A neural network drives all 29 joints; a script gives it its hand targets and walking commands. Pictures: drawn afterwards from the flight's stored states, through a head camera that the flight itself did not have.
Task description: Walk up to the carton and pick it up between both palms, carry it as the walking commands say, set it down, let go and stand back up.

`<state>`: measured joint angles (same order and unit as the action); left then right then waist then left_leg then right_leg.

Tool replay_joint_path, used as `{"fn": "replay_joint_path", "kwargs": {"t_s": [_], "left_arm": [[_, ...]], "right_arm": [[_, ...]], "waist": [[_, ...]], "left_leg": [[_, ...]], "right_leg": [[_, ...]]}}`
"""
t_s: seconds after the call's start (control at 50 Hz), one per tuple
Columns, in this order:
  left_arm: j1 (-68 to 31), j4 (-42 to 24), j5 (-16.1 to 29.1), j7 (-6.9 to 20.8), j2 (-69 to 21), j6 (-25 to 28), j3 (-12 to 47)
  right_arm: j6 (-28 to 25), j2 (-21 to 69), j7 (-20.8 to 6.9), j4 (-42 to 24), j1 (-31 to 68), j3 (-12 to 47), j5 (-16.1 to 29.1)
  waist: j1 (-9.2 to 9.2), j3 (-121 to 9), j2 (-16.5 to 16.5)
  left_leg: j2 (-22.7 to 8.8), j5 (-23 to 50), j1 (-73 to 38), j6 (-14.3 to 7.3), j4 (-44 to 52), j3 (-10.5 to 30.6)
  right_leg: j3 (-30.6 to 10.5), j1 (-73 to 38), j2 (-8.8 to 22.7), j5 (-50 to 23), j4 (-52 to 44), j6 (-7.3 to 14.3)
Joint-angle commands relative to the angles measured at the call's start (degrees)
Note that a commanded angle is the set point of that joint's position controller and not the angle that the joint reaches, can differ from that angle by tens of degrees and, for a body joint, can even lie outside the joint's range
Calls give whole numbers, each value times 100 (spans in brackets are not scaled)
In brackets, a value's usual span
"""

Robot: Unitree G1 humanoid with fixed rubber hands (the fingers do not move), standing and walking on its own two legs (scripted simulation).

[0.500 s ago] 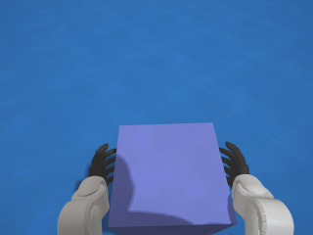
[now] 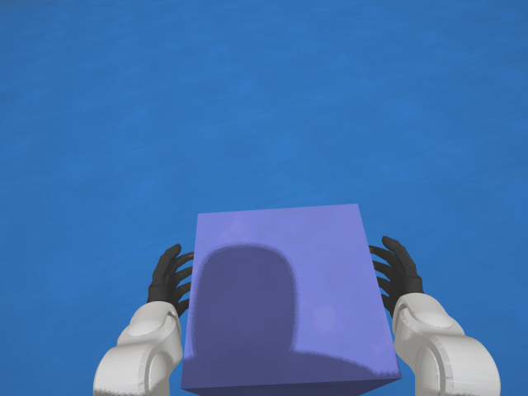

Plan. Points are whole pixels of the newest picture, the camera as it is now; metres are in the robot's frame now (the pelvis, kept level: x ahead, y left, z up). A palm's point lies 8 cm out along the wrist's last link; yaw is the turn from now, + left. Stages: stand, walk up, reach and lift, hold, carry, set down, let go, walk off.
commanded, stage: carry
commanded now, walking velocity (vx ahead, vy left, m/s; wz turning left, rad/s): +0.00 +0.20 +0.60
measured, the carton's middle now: (283, 313) +0.25 +0.00 +0.03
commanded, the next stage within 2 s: none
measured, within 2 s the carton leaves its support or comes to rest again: neither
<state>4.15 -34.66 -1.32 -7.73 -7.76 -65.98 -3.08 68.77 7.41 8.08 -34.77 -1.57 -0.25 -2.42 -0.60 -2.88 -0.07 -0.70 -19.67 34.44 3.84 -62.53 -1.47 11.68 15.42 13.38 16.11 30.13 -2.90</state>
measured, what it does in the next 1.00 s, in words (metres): steps to the left, turning left: left foot, then right foot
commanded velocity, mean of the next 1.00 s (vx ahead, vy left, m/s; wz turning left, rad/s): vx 0.00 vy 0.20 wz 0.60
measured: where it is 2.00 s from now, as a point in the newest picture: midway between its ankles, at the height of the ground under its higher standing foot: outside the picture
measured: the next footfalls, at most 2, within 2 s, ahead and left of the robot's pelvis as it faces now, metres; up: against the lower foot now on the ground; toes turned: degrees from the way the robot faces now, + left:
left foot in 0.18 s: +0.05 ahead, +0.23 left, +0.00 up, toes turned +14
right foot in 0.50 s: +0.03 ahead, +0.08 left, +0.00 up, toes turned +9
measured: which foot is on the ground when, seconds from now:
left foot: up 0.00-0.16, down 0.18-0.52, up 0.54-0.88, down 0.90-1.00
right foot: down 0.00-0.18, up 0.20-0.48, down 0.50-0.90, up 0.92-1.00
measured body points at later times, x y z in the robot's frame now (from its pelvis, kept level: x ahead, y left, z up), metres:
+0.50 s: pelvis -0.04 +0.15 -0.02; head -0.03 +0.13 +0.42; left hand +0.15 +0.37 +0.07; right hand +0.24 +0.07 +0.05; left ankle +0.01 +0.22 -0.74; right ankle -0.02 +0.07 -0.74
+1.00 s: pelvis -0.15 +0.30 -0.03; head -0.14 +0.32 +0.42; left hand -0.04 +0.57 +0.04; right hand +0.14 +0.33 +0.05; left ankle -0.17 +0.41 -0.74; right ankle -0.07 +0.13 -0.68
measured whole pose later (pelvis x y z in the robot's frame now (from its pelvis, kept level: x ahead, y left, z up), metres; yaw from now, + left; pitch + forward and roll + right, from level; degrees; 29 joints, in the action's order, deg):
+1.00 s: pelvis -0.15 +0.30 -0.03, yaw +36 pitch +2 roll +1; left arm 1.6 -31.3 -2.4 -7.0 -7.4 -67.5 -4.1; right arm 67.5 7.5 8.1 -30.5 -1.1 -0.4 -2.8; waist 0.0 -0.9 2.2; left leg 0.2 -15.4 25.9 -1.8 -38.7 -3.5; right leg 5.3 29.8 14.9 32.9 64.4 -8.5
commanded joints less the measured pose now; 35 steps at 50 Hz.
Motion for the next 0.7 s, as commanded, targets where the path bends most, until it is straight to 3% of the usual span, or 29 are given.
{"fn": "replay_joint_path", "kwargs": {"t_s": [0.0, 0.1, 0.12, 0.14, 0.16, 0.18, 0.2, 0.22, 0.26, 0.3, 0.4, 0.44, 0.48, 0.5, 0.52, 0.54, 0.56, 0.58, 0.62, 0.68], "left_arm": [[-1779, -297, 1389, 668, -3787, -117, 3335], [-1820, -305, 1344, 664, -3892, -128, 3350], [-1840, -307, 1328, 650, -3914, -118, 3374], [-1866, -301, 1308, 629, -3924, -110, 3401], [-1886, -283, 1282, 622, -3886, -110, 3420], [-1950, -287, 1283, 622, -3832, -125, 3481], [-2089, -435, 1389, 618, -3965, -138, 3758], [-2143, -332, 1449, 645, -4288, -82, 3867], [-2452, -523, 1696, 769, -4821, 32, 4131], [-2468, -585, 1705, 801, -4964, 106, 4109], [-2033, -362, 1521, 748, -4574, 61, 3832], [-1942, -254, 1470, 737, -4452, 21, 3693], [-1873, -165, 1430, 738, -4360, -19, 3548], [-1825, -81, 1405, 740, -4288, -43, 3458], [-1773, 105, 1275, 750, -4232, -4, 3325], [-1756, 97, 1296, 757, -4354, -34, 3372], [-1892, -14, 1329, 774, -4357, -7, 3434], [-2029, -90, 1341, 799, -4316, 4, 3414], [-2172, -207, 1382, 781, -4237, 5, 3436], [-2000, -128, 1360, 745, -3935, -69, 3353]], "right_arm": [[-40, 4294, -416, -281, 1814, 3674, 1397], [14, 4259, -447, -377, 1951, 3622, 1427], [22, 4248, -466, -328, 1903, 3584, 1429], [28, 4249, -484, -222, 1777, 3531, 1418], [19, 4224, -495, -111, 1708, 3459, 1406], [-5, 4129, -496, -9, 1653, 3376, 1363], [-72, 4096, -529, -15, 1532, 3153, 1335], [-129, 4293, -583, -71, 1540, 3216, 1376], [-306, 4686, -698, -260, 1820, 3351, 1437], [-390, 4849, -759, -290, 1832, 3467, 1479], [-349, 4473, -723, -309, 1656, 3611, 1413], [-294, 4353, -701, -319, 1715, 3646, 1410], [-236, 4269, -665, -326, 1820, 3679, 1417], [-202, 4251, -637, -292, 1859, 3684, 1399], [-144, 4198, -655, -363, 1996, 3814, 1362], [-142, 4275, -637, -278, 2173, 3719, 1350], [-164, 4373, -650, -235, 2311, 3749, 1461], [-166, 4427, -651, -188, 2351, 3784, 1519], [-159, 4496, -646, -54, 2125, 3744, 1508], [-90, 4385, -524, -31, 2058, 3712, 1414]], "waist": [[53, -520, 1523], [120, -909, 1930], [94, -1030, 1910], [16, -1212, 1629], [-46, -1380, 697], [-39, -1280, -998], [-58, -1450, -2392], [-37, -1515, -1769], [-34, -1533, -1108], [-11, -1551, -984], [-50, -1508, -767], [-30, -1447, -738], [78, -1361, -595], [154, -1284, 19], [178, -1061, 2737], [75, -583, 1688], [77, -508, 771], [59, -532, 374], [15, -519, 586], [42, -538, 1218]], "left_leg": [[-67, -93, 24, 55, 670, -448], [32, 252, -815, -117, 2365, -813], [51, 489, -1084, -180, 2919, -815], [175, 925, -1646, -236, 3642, -861], [105, 1331, -2462, -324, 4154, -504], [-1054, 4112, -3378, -725, 3833, 1069], [-1857, 5291, -3306, -1408, 3661, 2312], [-1559, 5080, -3271, -1391, 3407, 1725], [-1142, 4323, -2840, -1298, 3374, 1164], [-916, 3326, -2496, -1299, 3541, 1023], [-1059, 2394, -2214, -1597, 3937, 1902], [-918, 2005, -1819, -1432, 4142, 1947], [-521, 1421, -1157, -939, 4253, 1610], [-167, 934, -310, -558, 3726, 1262], [728, -953, 686, -268, 1241, 142], [83, -950, 950, -230, -279, 235], [-72, -645, 760, -273, -689, 512], [-152, -286, 608, -244, -925, 509], [-150, 140, 501, -118, -667, 196], [-36, -130, 187, -33, 40, -267]], "right_leg": [[-167, -727, 973, -3376, -517, 467], [91, -979, 1220, -3255, -165, 216], [116, -997, 1254, -3146, 68, 136], [214, -827, 1170, -2846, 577, -4], [297, -189, 885, -1969, 1544, -192], [189, 1569, 308, 1560, 2853, -431], [-59, 2276, -249, 2896, 3679, -627], [-619, 2268, -169, 2604, 4219, -544], [-802, 2082, -231, 1733, 4336, -411], [-743, 1807, -370, 1145, 3893, -304], [-778, 1261, -763, 1280, 2293, -58], [-706, 634, -925, 1206, 1480, 35], [-454, -514, -965, 823, -18, 99], [-1116, -1402, -275, 797, -1096, 266], [-3799, -1240, 2201, 351, -1887, 1191], [-3409, -560, 2474, -407, -1931, 1413], [-2778, -269, 2080, -463, -1733, 1301], [-1946, -216, 1642, -737, -1476, 1024], [-982, -559, 1049, -1465, -1087, 597], [-469, -595, 1005, -2750, -790, 499]]}}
